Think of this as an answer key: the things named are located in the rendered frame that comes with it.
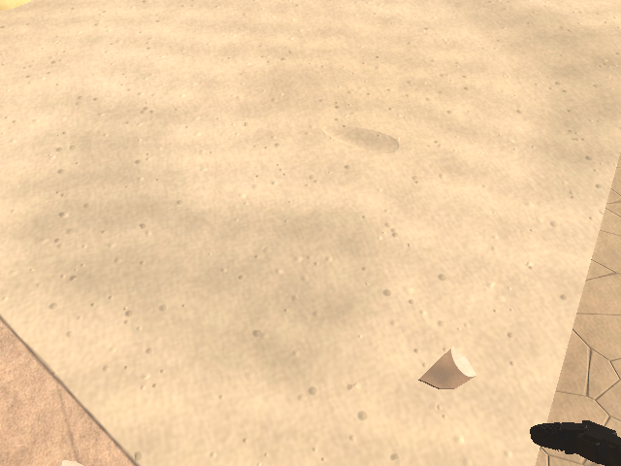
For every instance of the right robot hand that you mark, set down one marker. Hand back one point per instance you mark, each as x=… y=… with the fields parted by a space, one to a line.
x=590 y=440

